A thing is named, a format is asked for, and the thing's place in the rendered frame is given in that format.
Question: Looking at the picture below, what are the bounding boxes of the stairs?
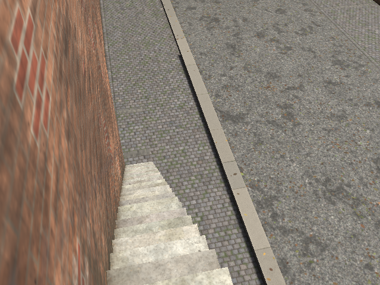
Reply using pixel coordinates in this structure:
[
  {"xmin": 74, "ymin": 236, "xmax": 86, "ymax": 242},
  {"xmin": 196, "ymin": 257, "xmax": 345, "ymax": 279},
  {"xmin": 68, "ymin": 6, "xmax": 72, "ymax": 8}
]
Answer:
[{"xmin": 106, "ymin": 161, "xmax": 233, "ymax": 285}]

